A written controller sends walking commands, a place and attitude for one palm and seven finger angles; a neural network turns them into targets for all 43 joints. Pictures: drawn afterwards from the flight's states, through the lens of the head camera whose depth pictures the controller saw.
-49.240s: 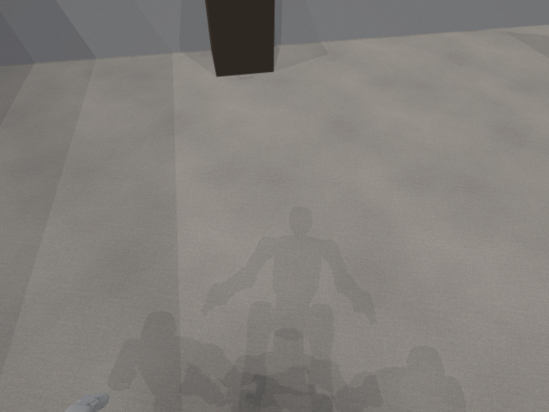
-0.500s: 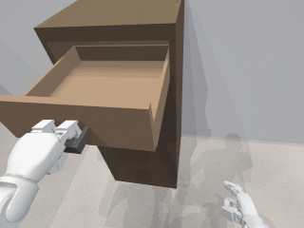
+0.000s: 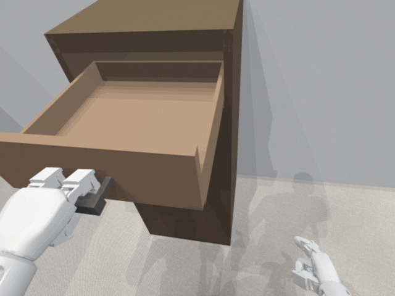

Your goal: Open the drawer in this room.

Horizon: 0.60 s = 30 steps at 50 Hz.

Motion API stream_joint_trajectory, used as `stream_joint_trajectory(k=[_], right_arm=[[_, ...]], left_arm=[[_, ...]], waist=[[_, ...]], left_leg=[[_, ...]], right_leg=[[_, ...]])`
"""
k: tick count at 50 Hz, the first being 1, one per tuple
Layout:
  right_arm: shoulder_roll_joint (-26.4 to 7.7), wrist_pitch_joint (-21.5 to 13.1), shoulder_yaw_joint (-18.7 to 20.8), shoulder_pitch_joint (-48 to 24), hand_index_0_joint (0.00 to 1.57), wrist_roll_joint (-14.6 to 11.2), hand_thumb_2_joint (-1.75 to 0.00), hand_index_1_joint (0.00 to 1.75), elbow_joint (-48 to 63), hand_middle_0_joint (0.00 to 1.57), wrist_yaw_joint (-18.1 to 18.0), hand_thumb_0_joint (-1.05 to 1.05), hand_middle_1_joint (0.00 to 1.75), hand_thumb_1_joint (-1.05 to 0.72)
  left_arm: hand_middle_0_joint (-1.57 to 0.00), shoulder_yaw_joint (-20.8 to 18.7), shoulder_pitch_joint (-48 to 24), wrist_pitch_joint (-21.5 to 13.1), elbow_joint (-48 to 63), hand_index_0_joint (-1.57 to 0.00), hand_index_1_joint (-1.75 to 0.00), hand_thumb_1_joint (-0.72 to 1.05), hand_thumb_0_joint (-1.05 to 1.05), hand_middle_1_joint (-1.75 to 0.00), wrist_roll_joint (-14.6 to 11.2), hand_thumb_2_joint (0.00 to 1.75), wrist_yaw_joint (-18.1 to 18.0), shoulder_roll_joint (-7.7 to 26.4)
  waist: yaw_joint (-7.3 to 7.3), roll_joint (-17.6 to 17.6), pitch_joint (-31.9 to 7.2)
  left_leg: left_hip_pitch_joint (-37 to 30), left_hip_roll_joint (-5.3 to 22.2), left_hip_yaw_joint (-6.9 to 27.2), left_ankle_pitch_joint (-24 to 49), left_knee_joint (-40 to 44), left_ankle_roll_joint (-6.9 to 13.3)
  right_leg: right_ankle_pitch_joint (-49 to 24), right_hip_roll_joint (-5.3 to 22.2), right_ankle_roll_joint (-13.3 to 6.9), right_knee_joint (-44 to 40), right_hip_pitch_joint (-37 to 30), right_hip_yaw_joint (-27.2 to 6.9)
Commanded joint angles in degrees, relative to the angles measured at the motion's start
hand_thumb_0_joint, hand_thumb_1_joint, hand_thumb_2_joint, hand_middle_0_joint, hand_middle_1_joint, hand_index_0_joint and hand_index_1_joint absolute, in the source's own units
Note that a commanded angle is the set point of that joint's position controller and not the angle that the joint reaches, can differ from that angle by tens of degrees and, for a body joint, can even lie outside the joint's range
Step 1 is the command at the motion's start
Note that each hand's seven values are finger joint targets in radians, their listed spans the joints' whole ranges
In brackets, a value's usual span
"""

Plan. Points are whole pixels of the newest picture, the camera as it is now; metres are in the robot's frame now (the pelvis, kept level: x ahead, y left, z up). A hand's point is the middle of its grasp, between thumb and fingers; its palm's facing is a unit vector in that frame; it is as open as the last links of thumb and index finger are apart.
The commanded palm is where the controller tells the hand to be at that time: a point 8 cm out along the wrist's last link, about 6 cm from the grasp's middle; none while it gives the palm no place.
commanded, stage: open the thumb to release the handle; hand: left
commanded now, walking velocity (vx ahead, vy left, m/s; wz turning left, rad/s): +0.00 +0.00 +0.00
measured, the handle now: (75, 190) +0.22 +0.22 +0.18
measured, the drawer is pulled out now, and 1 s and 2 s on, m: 0.30 0.28 0.28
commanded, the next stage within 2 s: lift the hand off the handle in 0.46 s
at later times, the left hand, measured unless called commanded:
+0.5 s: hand (63, 224) +0.18 +0.22 +0.16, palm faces +0.09 -0.08 -0.99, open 12.7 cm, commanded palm +0.14 +0.24 +0.22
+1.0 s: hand (71, 211) +0.20 +0.22 +0.16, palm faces +0.11 -0.07 -0.99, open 13.5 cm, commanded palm +0.16 +0.23 +0.24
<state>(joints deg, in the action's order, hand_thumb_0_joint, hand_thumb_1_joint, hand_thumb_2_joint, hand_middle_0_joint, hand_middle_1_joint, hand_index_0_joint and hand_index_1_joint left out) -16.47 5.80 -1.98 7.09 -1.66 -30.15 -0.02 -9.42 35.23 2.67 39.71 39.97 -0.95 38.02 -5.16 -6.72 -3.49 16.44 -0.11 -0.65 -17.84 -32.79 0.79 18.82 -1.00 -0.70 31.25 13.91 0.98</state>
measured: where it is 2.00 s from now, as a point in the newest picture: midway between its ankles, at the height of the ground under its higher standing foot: outside the picture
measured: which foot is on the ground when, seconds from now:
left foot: down 0.00-1.00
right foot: down 0.00-1.00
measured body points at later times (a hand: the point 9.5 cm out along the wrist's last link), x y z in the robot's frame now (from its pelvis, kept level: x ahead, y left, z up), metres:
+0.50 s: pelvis -0.02 -0.01 +0.00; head -0.03 -0.05 +0.45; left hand +0.16 +0.23 +0.22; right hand +0.21 -0.20 -0.08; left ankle -0.01 +0.11 -0.73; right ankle -0.03 -0.11 -0.73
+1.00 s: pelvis -0.03 -0.01 +0.00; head -0.05 -0.06 +0.45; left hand +0.18 +0.22 +0.22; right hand +0.20 -0.20 -0.09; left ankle -0.01 +0.11 -0.73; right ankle -0.03 -0.11 -0.73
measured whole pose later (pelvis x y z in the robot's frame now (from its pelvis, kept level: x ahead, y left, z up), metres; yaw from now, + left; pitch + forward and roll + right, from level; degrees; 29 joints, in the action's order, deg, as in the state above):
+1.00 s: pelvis -0.03 -0.01 +0.00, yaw +2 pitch -3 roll +0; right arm -14.3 5.2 -3.0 4.9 -1.7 -35.1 -1.4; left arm -2.7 10.8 2.3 22.3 44.1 5.7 34.5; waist -5.7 -6.9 -1.0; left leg 13.2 -0.6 0.9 -13.0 -28.7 0.1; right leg 15.7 -0.6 -1.6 29.3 11.2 2.6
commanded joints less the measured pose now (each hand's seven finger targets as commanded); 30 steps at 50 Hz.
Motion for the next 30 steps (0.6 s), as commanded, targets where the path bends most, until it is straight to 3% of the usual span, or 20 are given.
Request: stream_joint_trajectory(k=[1,3,5,6,8,9,11,13,15,18,20,23,25,27,28,29,30], right_arm=[[-4.46,-3.15,2.37,-9.12,0.2,0.47,-0.9,0.3,8.85,0.2,-0.92,0.0,0.3,-0.9],[-4.58,-3.57,2.18,-11.05,0.2,-0.14,-0.9,0.3,8.72,0.2,-0.97,0.0,0.3,-0.9],[-3.97,-2.78,2.09,-9.95,0.2,0.42,-0.9,0.3,8.3,0.2,-0.81,0.0,0.3,-0.9],[-4.3,-2.58,1.97,-9.96,0.2,0.46,-0.9,0.3,8.55,0.2,-0.65,0.0,0.3,-0.9],[-4.38,-2.56,1.74,-11.97,0.2,-0.1,-0.9,0.3,8.2,0.2,-0.7,0.0,0.3,-0.9],[-3.89,-2.18,1.29,-10.99,0.2,0.57,-0.9,0.3,8.26,0.2,-0.73,0.0,0.3,-0.9],[-4.07,-1.9,1.52,-10.7,0.2,0.48,-0.9,0.3,8.09,0.2,-0.85,0.0,0.3,-0.9],[-4.24,-2.43,1.32,-12.69,0.2,-0.15,-0.9,0.3,8.45,0.2,-0.86,0.0,0.3,-0.9],[-3.62,-2.21,1.22,-11.13,0.2,0.41,-0.9,0.3,8.09,0.2,-0.95,0.0,0.3,-0.9],[-4.18,-2.62,1.19,-12.74,0.2,-0.08,-0.9,0.3,8.35,0.2,-1.1,0.0,0.3,-0.9],[-3.58,-2.41,1.18,-11.39,0.2,0.42,-0.9,0.3,7.76,0.2,-1.2,0.0,0.3,-0.9],[-4.22,-3.04,1.5,-12.45,0.2,0.02,-0.9,0.3,7.73,0.2,-1.46,0.0,0.3,-0.9],[-3.59,-2.87,1.49,-11.27,0.2,0.41,-0.9,0.3,7.64,0.2,-1.42,0.0,0.3,-0.9],[-3.94,-3.1,1.77,-11.12,0.2,0.55,-0.9,0.3,7.81,0.2,-1.44,0.0,0.3,-0.9],[-3.78,-3.77,1.75,-12.28,0.2,0.18,-0.9,0.3,7.8,0.2,-1.16,0.0,0.3,-0.9],[-3.63,-3.33,1.66,-10.22,0.2,0.53,-0.9,0.3,7.06,0.2,-1.03,0.0,0.3,-0.9],[-4.08,-3.07,1.85,-10.63,0.2,0.45,-0.9,0.3,7.01,0.2,-1.13,0.0,0.3,-0.9]], left_arm=[[-0.38,-12.3,-10.5,-0.41,5.26,-0.38,-1.33,0.69,0.0,-1.33,2.09,0.81,-3.81,8.69],[-0.38,-14.13,-13.1,-0.23,6.15,-0.38,-1.31,0.55,0.0,-1.31,1.15,0.75,-3.55,11.17],[-0.36,-11.83,-12.46,0.15,4.23,-0.36,-1.3,0.41,0.0,-1.3,2.56,0.69,-2.93,9.11],[-0.36,-11.36,-13.23,0.3,5.15,-0.36,-1.29,0.34,0.0,-1.29,2.47,0.66,-2.58,9.42],[-0.35,-13.68,-13.9,1.21,3.81,-0.35,-1.27,0.2,0.0,-1.27,1.88,0.6,-2.21,11.47],[-0.35,-11.08,-15.97,1.13,4.18,-0.35,-1.27,0.13,0.0,-1.27,2.37,0.57,-1.55,9.85],[-0.33,-12.2,-14.73,0.99,2.61,-0.33,-1.25,-0.01,0.0,-1.25,2.37,0.51,-1.15,10.82],[-0.32,-13.06,-15.99,1.08,3.59,-0.32,-1.24,-0.15,0.0,-1.24,1.19,0.45,-0.86,11.38],[-0.32,-11.54,-15.85,0.54,1.69,-0.32,-1.22,-0.29,0.0,-1.22,1.67,0.39,-0.32,10.03],[-0.3,-14.83,-14.9,0.09,1.33,-0.3,-1.2,-0.5,0.0,-1.2,0.3,0.3,-0.09,12.7],[-0.3,-11.89,-17.06,-0.59,0.01,-0.3,-1.2,-0.5,0.0,-1.2,0.94,0.3,0.39,10.26],[-0.3,-14.67,-18.27,-1.11,-0.14,-0.3,-1.2,-0.5,0.0,-1.2,0.26,0.3,0.24,12.88],[-0.3,-11.43,-18.97,-1.57,-1.14,-0.3,-1.2,-0.5,0.0,-1.2,0.81,0.3,0.54,10.01],[-0.3,-11.88,-20.0,-2.05,0.16,-0.3,-1.2,-0.5,0.0,-1.2,1.21,0.3,0.28,11.07],[-0.3,-8.89,-14.89,-1.51,-3.06,-0.3,-1.2,-0.5,0.0,-1.2,0.53,0.3,0.49,6.26],[-0.3,-7.43,-15.72,-1.57,-4.23,-0.3,-1.2,-0.5,0.0,-1.2,0.99,0.3,0.95,5.76],[-0.3,-7.83,-18.19,-1.8,-3.53,-0.3,-1.2,-0.5,0.0,-1.2,1.65,0.3,0.72,7.0]], waist=[[-1.55,3.92,-7.13],[-1.54,2.33,-8.32],[-1.67,3.93,-7.51],[-1.73,2.98,-7.67],[-1.81,3.6,-6.93],[-1.61,4.26,-7.34],[-1.8,4.43,-6.05],[-1.73,2.28,-6.58],[-1.53,4.83,-5.07],[-2.12,3.97,-5.44],[-1.28,4.32,-3.65],[-1.72,2.77,-5.06],[-1.3,3.49,-3.79],[-1.67,2.67,-5.57],[-1.44,3.12,-3.38],[-0.88,5.99,-2.9],[-0.75,6.08,-3.1]], left_leg=[[-5.18,-0.07,-0.57,18.65,3.04,-0.04],[-5.75,0.19,-0.43,18.68,2.69,-0.27],[-4.96,0.02,-0.54,19.86,3.35,-0.23],[-5.05,-0.12,-0.46,19.73,3.66,-0.25],[-4.98,0.13,-0.37,18.42,3.35,-0.33],[-4.66,-0.41,-0.44,18.27,4.02,-0.13],[-4.31,-0.18,-0.53,17.53,4.62,-0.16],[-5.29,-0.01,-0.39,16.33,4.23,-0.24],[-4.53,-0.21,-0.48,15.95,4.94,-0.14],[-4.69,-0.11,-0.49,14.6,4.61,-0.17],[-4.11,-0.41,-0.63,13.54,5.2,-0.08],[-5.12,-0.39,-0.55,12.85,4.65,-0.08],[-4.23,-0.62,-0.61,12.46,5.4,-0.09],[-5.14,-0.71,-0.62,12.85,5.22,0.01],[-4.64,-0.64,-0.62,12.25,4.7,-0.13],[-3.33,-0.81,-0.8,11.57,5.27,-0.03],[-3.11,-0.7,-0.84,11.02,5.33,-0.02]], right_leg=[[-17.05,0.77,1.09,-4.45,-0.67,2.11],[-18.14,0.56,0.82,-4.36,-1.73,1.52],[-18.32,1.05,0.96,-4.29,-1.91,2.0],[-18.38,1.03,0.97,-4.43,-2.33,1.99],[-18.13,0.54,0.72,-4.94,-2.55,1.28],[-17.69,1.06,0.85,-4.84,-3.0,1.79],[-16.45,0.96,1.02,-5.35,-2.85,1.91],[-15.64,0.5,0.8,-5.93,-2.89,1.22],[-14.28,0.9,1.06,-6.24,-2.35,2.0],[-13.99,0.56,1.0,-6.86,-3.14,1.0],[-11.66,0.98,1.15,-7.3,-1.56,1.73],[-11.25,0.53,0.89,-7.79,-2.03,0.73],[-9.61,0.9,0.97,-7.67,-1.28,1.73],[-10.06,1.06,0.93,-7.67,-1.72,1.34],[-10.18,0.49,0.76,-7.78,-0.6,1.25],[-9.2,0.83,1.03,-7.63,-0.27,1.64],[-8.56,0.98,1.1,-7.75,-0.14,1.4]])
